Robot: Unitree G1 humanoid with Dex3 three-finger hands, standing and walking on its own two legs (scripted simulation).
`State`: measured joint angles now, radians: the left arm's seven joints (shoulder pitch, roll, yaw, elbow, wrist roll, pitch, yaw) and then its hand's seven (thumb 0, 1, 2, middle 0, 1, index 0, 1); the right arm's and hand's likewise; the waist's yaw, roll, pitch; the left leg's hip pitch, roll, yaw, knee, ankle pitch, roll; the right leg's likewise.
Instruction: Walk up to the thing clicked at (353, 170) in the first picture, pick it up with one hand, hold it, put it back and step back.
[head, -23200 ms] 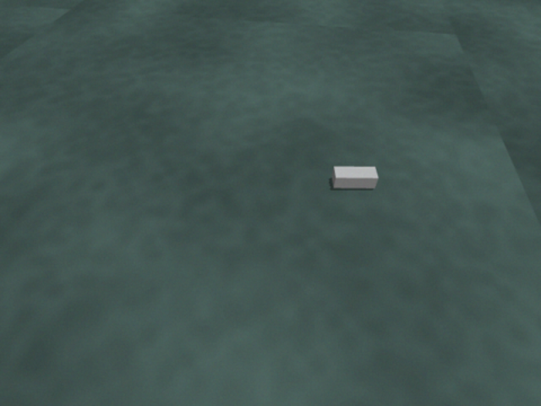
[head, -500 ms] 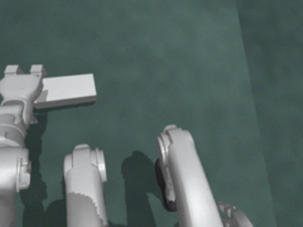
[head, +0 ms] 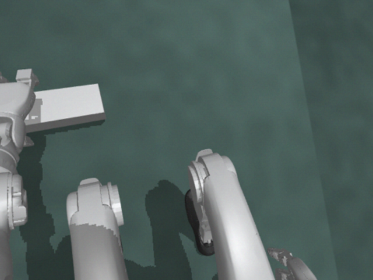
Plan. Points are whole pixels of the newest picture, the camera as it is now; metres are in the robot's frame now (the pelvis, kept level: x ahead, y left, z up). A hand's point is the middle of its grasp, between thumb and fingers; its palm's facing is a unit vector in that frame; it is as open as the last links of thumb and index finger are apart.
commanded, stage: rise first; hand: left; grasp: from above
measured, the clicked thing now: (62, 108) +0.53 +0.20 -0.32
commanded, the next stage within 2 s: approach in 1.54 s
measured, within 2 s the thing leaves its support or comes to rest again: neither
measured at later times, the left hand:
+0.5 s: hand (24, 113) +0.49 +0.25 -0.20, palm faces -0.44 -0.04 -0.90, open 14.0 cm
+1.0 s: hand (25, 113) +0.49 +0.25 -0.20, palm faces -0.45 -0.02 -0.89, open 13.9 cm
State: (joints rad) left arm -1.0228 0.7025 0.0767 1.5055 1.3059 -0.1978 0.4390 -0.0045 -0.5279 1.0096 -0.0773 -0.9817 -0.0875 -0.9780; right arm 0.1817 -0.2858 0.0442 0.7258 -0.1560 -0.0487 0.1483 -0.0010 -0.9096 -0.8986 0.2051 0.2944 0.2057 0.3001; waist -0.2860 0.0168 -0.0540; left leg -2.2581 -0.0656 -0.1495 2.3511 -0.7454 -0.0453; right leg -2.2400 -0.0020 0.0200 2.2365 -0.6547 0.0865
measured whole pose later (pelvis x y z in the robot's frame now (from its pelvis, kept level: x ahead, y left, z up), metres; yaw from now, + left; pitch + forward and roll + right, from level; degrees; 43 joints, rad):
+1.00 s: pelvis -0.01 +0.01 -0.02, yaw -2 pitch +36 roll -11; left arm -1.07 0.76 0.06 1.56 1.33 -0.20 0.44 0.00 -0.50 0.99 -0.08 -1.02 -0.10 -1.01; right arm 0.21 -0.28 0.10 0.71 -0.17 -0.05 0.18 0.00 -0.91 -0.89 0.21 0.29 0.21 0.30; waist -0.33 0.01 -0.04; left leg -2.32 -0.07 -0.16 2.43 -0.72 -0.02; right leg -2.27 0.00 0.01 2.28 -0.63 0.06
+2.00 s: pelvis -0.01 +0.01 -0.02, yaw -3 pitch +36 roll -10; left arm -1.22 0.70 -0.04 1.63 1.33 -0.16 0.45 -0.01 -0.47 0.98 -0.09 -1.04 -0.12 -1.02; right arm 0.20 -0.29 0.10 0.72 -0.17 -0.08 0.17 0.00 -0.90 -0.89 0.21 0.29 0.21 0.30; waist -0.36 0.00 -0.05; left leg -2.34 -0.07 -0.16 2.43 -0.71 -0.02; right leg -2.29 0.00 0.00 2.28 -0.62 0.05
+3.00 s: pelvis -0.01 +0.01 -0.04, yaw -5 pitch +33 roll -12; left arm -1.18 0.86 0.09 1.72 1.36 -0.14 0.58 0.00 -0.43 0.94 -0.06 -1.06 -0.11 -1.01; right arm 0.23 -0.32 0.19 0.65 -0.22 -0.15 0.23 0.00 -0.90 -0.89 0.20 0.29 0.21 0.30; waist -0.44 -0.05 0.10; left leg -2.37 -0.06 -0.19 2.51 -0.73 -0.02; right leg -2.32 0.02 -0.02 2.32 -0.61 0.07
